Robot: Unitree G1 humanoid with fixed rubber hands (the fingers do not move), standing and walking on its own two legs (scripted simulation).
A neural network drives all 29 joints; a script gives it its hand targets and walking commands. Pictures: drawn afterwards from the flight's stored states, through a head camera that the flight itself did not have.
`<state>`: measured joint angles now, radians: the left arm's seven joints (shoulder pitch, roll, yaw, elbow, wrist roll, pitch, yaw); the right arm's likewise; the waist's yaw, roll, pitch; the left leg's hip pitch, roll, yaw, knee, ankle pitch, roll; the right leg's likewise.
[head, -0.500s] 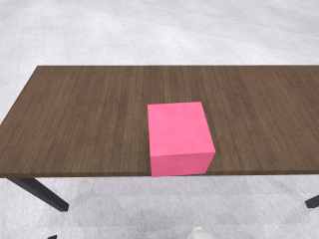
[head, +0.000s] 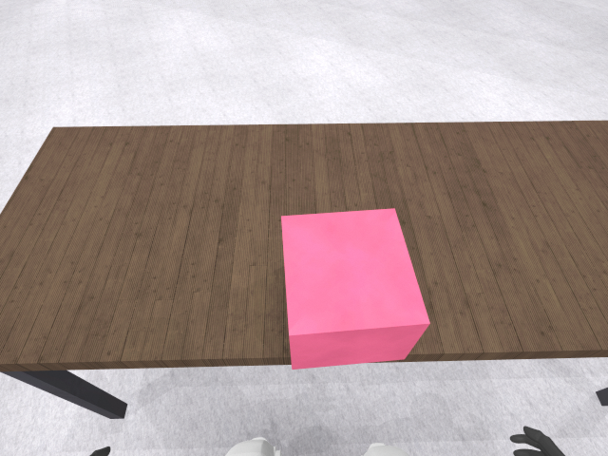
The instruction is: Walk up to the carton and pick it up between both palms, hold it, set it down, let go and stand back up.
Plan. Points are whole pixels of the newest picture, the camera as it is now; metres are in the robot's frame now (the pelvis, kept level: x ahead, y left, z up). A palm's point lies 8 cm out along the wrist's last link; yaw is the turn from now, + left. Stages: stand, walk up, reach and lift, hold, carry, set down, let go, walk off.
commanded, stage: walk up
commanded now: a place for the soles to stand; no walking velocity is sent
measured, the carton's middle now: (343, 288) +0.36 -0.03 -0.03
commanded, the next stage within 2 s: reach and lift in 1.28 s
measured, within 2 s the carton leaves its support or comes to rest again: neither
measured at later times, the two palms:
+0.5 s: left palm out of the picture +0.07 +0.31 -0.09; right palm out of the picture +0.12 -0.30 -0.08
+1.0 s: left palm out of the picture +0.08 +0.29 -0.08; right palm out of the picture +0.12 -0.32 -0.08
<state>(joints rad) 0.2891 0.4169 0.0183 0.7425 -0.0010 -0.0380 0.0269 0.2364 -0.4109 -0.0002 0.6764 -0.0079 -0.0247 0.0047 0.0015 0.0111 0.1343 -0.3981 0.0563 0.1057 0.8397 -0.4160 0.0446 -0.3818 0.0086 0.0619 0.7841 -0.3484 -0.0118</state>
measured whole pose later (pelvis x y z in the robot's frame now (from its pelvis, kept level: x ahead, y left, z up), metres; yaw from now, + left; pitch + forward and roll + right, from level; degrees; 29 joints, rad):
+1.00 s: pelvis -0.01 -0.02 +0.00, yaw +0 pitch -2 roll -1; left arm 0.29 0.41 0.02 0.74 0.01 -0.05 0.01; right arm 0.20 -0.41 0.00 0.69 -0.01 -0.02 0.01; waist 0.00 0.02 0.07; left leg -0.39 0.07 0.11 0.82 -0.40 0.04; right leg -0.39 0.02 0.06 0.80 -0.37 0.02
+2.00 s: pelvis -0.01 -0.06 +0.03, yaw +0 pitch -6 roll +3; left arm 0.13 0.26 0.02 0.57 -0.04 0.12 0.04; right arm 0.17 -0.29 -0.06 0.74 0.00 -0.31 0.04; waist 0.00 0.00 0.10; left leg -0.17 0.04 0.11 0.49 -0.22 -0.01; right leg -0.23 0.00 0.06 0.62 -0.28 -0.02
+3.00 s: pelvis -0.02 -0.06 +0.03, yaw +0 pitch -6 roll +3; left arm 0.13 0.10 -0.06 0.43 -0.16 -0.14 0.17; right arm 0.20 -0.21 -0.02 0.33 0.19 -0.21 0.04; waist 0.00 -0.01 0.09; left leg -0.15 0.03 0.11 0.43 -0.18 -0.02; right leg -0.22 -0.01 0.06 0.59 -0.26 -0.02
